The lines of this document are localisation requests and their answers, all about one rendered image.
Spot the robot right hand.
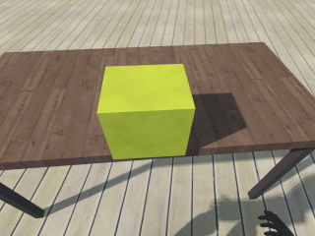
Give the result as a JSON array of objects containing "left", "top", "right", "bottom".
[{"left": 258, "top": 210, "right": 294, "bottom": 236}]

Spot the carton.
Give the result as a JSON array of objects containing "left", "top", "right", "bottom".
[{"left": 96, "top": 64, "right": 196, "bottom": 160}]

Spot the table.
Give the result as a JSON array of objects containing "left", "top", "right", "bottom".
[{"left": 0, "top": 42, "right": 315, "bottom": 218}]

